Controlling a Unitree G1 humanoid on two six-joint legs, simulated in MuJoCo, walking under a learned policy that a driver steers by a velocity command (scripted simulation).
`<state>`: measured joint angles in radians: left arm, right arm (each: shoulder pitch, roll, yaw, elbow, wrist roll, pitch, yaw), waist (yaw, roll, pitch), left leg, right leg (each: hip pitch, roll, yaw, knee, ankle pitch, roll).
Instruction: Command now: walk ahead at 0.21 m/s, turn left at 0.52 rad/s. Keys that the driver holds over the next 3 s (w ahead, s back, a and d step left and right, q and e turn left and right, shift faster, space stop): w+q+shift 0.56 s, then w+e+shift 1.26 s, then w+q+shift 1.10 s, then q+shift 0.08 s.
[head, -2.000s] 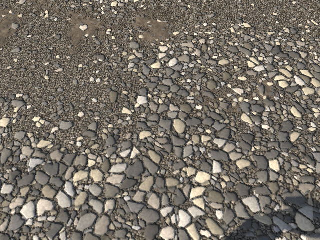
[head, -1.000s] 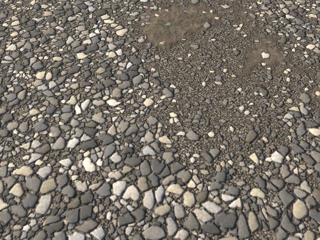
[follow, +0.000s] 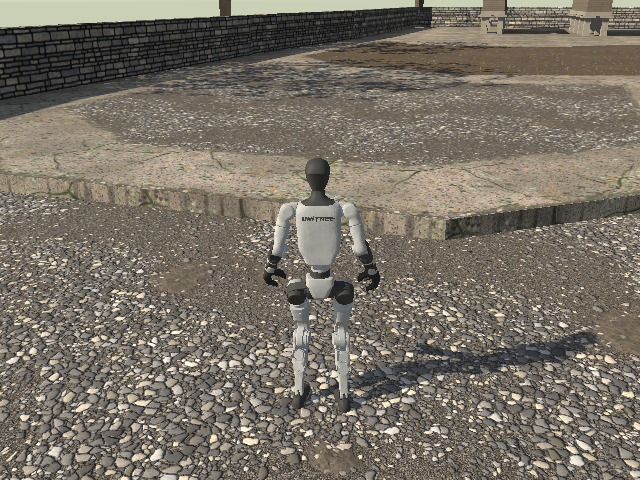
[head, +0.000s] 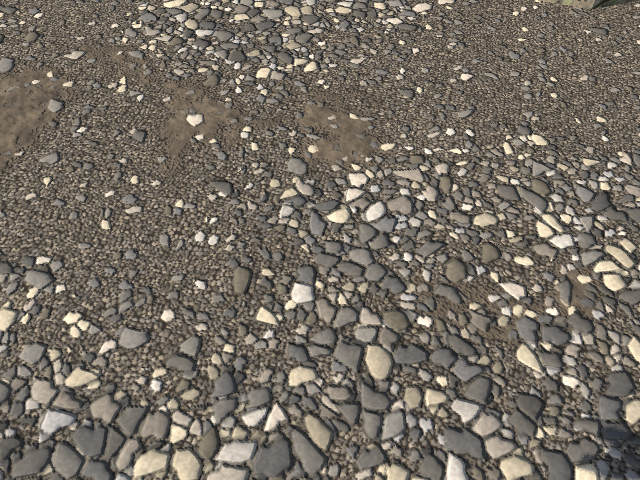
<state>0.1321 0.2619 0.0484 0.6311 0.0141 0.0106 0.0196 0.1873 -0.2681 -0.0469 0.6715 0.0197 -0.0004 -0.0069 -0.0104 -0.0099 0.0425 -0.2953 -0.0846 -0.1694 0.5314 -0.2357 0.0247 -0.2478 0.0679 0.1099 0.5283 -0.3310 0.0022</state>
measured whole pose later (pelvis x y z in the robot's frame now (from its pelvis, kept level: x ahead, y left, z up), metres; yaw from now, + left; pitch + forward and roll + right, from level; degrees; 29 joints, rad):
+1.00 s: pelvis +0.59 +0.39 -0.04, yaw +25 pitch +0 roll +0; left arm 0.24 0.30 0.03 0.77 0.01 -0.03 -0.04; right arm 0.35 -0.30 -0.03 0.83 -0.05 -0.06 -0.02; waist 0.05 0.01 0.04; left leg 0.00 -0.11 0.08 1.10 -0.36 0.01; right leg -0.52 0.13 -0.12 0.67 -0.20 -0.20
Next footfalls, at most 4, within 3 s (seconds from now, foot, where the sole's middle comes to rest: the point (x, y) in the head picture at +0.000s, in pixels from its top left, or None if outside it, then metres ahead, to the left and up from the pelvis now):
0.46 left None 0.30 0.28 -0.77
0.96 right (127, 362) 0.74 0.44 -0.77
1.38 left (39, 240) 1.10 0.74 -0.77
1.82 right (154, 142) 1.48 0.50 -0.77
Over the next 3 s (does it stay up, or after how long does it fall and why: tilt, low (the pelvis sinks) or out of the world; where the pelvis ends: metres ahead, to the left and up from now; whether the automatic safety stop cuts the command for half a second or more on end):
stays up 2.41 0.41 -0.01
